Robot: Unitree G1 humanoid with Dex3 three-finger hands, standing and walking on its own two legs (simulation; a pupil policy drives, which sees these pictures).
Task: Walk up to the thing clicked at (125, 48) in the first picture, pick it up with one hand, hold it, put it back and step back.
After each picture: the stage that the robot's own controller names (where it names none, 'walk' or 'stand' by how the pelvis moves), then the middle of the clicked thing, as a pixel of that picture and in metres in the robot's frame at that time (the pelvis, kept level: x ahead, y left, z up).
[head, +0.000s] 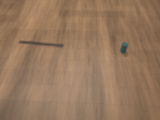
stand; (123, 47) +1.29 -0.47 -0.72
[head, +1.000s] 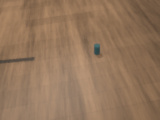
walk; (96, 49) +1.26 -0.06 -0.70
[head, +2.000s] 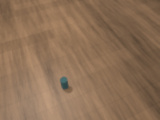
walk; (64, 83) +0.80 +0.22 -0.71
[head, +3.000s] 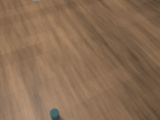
walk; (55, 115) +0.49 +0.21 -0.70
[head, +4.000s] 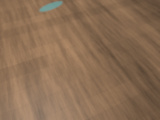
stand; out of the picture +0.40 +0.20 -0.72
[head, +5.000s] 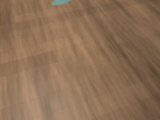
stand; out of the picture +0.38 +0.16 -0.71
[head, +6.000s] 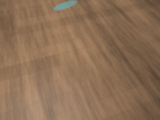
stand; out of the picture +0.39 +0.13 -0.72
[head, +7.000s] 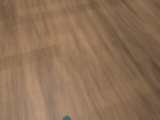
stand; out of the picture +0.42 +0.13 -0.71
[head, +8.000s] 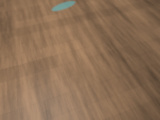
stand; out of the picture +0.38 +0.16 -0.73
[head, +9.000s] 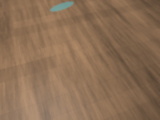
stand; out of the picture +0.38 +0.15 -0.73
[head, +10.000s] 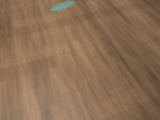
stand; out of the picture +0.38 +0.15 -0.73
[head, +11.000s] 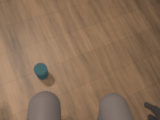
go down; (41, 71) +0.44 +0.19 -0.42
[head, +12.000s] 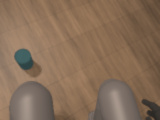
go down; (24, 60) +0.45 +0.23 -0.30
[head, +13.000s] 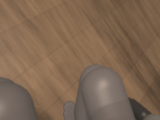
close in; out of the picture +0.43 +0.27 -0.22
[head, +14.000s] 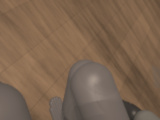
close; out of the picture +0.43 +0.28 -0.22
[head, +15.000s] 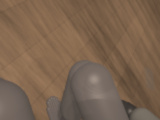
lift; out of the picture +0.40 +0.25 -0.23
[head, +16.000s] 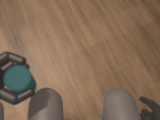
lift; (22, 82) +0.32 +0.21 -0.04
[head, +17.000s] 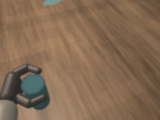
hold; (37, 93) +0.31 +0.16 +0.04
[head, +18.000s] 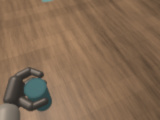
hold; (39, 95) +0.31 +0.16 +0.01
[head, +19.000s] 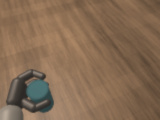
crouch; (41, 97) +0.31 +0.15 +0.00
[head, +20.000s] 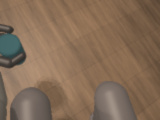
crouch; (12, 51) +0.44 +0.20 -0.08
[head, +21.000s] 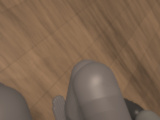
lower; out of the picture +0.42 +0.30 -0.21
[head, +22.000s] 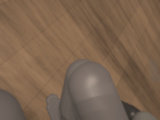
lower; out of the picture +0.43 +0.29 -0.22
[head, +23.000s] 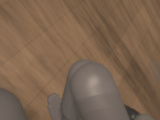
lower; out of the picture +0.43 +0.29 -0.22
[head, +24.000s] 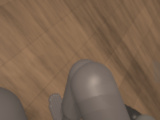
lower; out of the picture +0.43 +0.29 -0.22
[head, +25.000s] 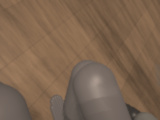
loosen; out of the picture +0.41 +0.25 -0.22
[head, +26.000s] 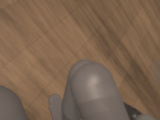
withdraw; out of the picture +0.41 +0.25 -0.23
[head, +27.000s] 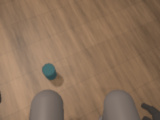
walk; (49, 72) +0.44 +0.18 -0.41
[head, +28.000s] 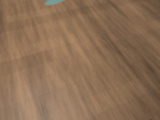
stand; out of the picture +0.37 +0.13 -0.66
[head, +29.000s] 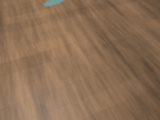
stand; out of the picture +0.38 +0.14 -0.67
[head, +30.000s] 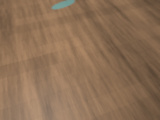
stand; out of the picture +0.39 +0.13 -0.71
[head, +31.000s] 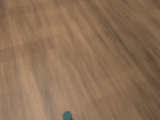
walk; (67, 117) +0.42 +0.10 -0.70
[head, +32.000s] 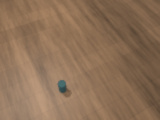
walk; (62, 86) +0.63 +0.16 -0.70
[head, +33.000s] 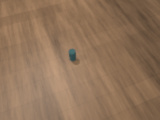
walk; (72, 55) +0.97 +0.14 -0.69
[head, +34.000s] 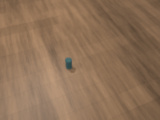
stand; (68, 63) +1.02 +0.15 -0.71
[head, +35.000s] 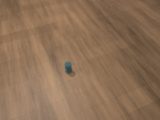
stand; (68, 67) +1.03 +0.16 -0.73
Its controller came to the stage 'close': yes
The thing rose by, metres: 0.72
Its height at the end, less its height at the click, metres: +0.00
